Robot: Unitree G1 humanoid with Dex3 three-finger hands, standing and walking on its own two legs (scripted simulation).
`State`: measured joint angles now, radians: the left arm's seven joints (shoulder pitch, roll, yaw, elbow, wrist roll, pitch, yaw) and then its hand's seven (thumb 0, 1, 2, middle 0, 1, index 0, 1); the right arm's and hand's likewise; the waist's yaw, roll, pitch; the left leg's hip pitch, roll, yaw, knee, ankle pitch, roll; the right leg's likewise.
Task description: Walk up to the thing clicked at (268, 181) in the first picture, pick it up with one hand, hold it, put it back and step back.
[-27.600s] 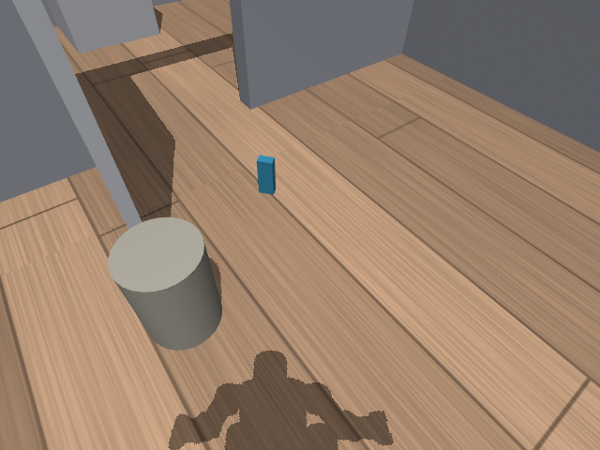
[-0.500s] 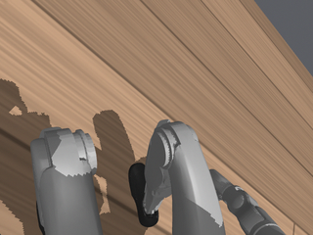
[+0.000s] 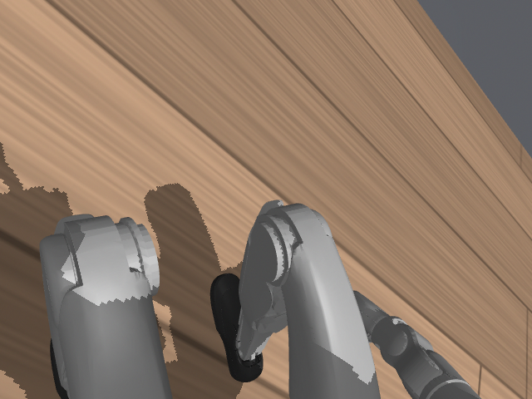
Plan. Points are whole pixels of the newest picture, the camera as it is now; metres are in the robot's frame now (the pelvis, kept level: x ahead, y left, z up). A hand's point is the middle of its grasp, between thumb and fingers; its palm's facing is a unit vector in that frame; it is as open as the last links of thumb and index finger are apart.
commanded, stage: open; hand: left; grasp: from the side
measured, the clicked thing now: out of the picture +0.35 +0.34 -0.18
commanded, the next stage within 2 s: withdraw in 0.40 s
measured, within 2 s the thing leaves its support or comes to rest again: rests again in 1.14 s
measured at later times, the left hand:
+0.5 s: hand out of the picture +0.36 +0.35 -0.16, palm faces +0.59 -0.81 +0.01, open 14.6 cm
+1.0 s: hand out of the picture +0.32 +0.43 -0.06, palm faces +0.59 -0.80 -0.03, open 17.2 cm
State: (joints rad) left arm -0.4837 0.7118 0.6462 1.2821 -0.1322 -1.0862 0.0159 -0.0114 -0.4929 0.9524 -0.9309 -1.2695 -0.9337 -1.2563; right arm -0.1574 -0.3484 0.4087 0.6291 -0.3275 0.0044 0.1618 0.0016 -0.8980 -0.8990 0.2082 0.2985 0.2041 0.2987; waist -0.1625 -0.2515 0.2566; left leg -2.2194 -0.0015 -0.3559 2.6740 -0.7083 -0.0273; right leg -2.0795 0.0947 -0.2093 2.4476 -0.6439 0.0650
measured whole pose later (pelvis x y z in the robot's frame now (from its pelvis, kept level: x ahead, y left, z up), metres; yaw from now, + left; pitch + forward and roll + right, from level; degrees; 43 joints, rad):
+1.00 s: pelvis +0.00 +0.00 +0.03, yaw +2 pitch +20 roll -15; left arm -0.40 0.71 0.67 1.01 -0.27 -0.79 -0.23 -0.02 -0.55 0.09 -0.09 -0.10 -0.12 -0.08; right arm -0.03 -0.35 0.28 0.61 -0.18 0.04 0.10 0.00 -0.90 -0.90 0.21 0.30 0.21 0.30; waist -0.08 -0.13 0.06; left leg -2.23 0.01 -0.28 2.55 -0.70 0.00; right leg -2.09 0.06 -0.17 2.36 -0.67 0.05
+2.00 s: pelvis +0.08 -0.01 +0.39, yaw +15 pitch +18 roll -4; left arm 0.26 0.29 0.12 0.23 -0.02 0.24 0.19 -0.01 -0.45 0.10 -0.07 -0.07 -0.07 -0.07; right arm 0.20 -0.23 0.03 0.51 0.04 -0.03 -0.16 0.01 -0.90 -0.90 0.21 0.30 0.20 0.30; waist -0.03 0.01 -0.17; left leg -1.04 0.04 -0.07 1.28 -0.55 -0.02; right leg -0.97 0.00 -0.06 1.21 -0.55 0.01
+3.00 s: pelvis +0.10 -0.01 +0.44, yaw +15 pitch +8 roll -2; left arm 0.47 0.20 -0.01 0.00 -0.02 0.27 0.13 -0.01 -0.53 0.06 -0.06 -0.06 -0.06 -0.06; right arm 0.28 -0.21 0.03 0.49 0.01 -0.11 -0.18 0.01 -0.90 -0.90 0.21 0.30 0.20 0.30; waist -0.02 0.03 -0.10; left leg -0.63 0.04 -0.05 0.96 -0.47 -0.03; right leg -0.59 0.00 -0.05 0.92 -0.47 0.00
